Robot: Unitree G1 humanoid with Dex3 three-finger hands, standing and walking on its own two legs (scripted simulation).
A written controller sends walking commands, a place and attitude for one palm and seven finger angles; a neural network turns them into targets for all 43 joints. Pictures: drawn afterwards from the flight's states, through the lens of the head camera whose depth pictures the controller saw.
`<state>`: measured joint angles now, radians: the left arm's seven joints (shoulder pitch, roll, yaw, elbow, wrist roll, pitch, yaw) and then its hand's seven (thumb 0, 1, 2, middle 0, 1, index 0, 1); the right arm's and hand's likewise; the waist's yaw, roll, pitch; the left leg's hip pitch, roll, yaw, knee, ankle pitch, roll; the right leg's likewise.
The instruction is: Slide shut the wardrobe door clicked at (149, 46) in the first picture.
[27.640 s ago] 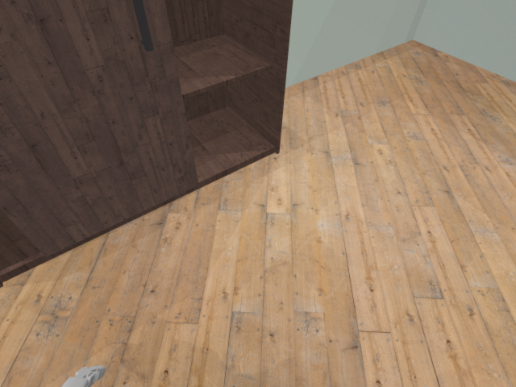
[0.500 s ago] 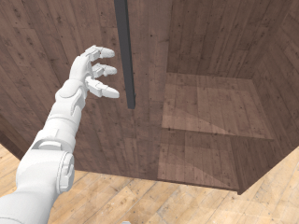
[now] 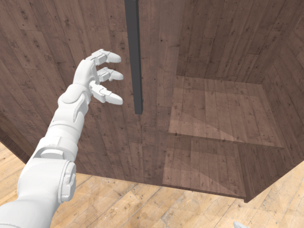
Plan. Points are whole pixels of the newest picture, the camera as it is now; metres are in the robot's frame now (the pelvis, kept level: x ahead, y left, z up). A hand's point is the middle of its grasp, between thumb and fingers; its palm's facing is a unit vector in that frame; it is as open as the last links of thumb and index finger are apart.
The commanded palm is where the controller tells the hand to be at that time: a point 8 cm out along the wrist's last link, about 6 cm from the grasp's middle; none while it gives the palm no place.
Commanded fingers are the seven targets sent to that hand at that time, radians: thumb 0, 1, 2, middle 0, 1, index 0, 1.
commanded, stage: move the hooked fingers beside the handle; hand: left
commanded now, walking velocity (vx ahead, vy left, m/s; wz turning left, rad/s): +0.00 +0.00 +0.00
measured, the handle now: (137, 65) +0.47 +0.05 +0.20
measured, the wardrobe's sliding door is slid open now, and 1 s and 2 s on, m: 0.52 0.52 0.52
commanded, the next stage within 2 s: none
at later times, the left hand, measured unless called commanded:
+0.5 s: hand (110, 79) +0.44 +0.12 +0.18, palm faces -0.18 -0.98 -0.02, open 12.9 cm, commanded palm +0.48 +0.19 +0.19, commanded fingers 0.00 -0.50 0.30 -0.30 -1.20 -0.30 -1.20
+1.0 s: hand (109, 79) +0.44 +0.12 +0.18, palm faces -0.20 -0.98 -0.02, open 12.7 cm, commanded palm +0.48 +0.20 +0.20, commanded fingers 0.00 -0.50 0.30 -0.30 -1.20 -0.30 -1.20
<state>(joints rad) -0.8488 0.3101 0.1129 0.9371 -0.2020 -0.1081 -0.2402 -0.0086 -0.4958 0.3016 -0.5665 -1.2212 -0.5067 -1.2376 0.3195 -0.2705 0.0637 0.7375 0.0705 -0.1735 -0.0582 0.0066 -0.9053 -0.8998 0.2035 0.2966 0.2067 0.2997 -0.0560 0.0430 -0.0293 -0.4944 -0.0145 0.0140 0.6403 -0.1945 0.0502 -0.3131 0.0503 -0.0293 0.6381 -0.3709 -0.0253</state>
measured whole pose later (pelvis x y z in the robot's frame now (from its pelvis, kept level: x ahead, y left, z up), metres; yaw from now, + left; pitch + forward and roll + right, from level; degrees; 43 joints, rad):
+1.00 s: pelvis +0.00 +0.00 +0.00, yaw -1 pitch +1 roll -2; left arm -0.81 0.35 0.17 0.92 -0.21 -0.09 -0.28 -0.01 -0.50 0.30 -0.58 -1.22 -0.54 -1.22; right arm 0.33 -0.28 0.07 0.75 0.08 -0.19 -0.08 0.01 -0.91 -0.90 0.20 0.30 0.21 0.30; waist -0.08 0.05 -0.01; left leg -0.45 0.01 0.04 0.61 -0.19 0.05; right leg -0.27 0.06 -0.01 0.60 -0.35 -0.03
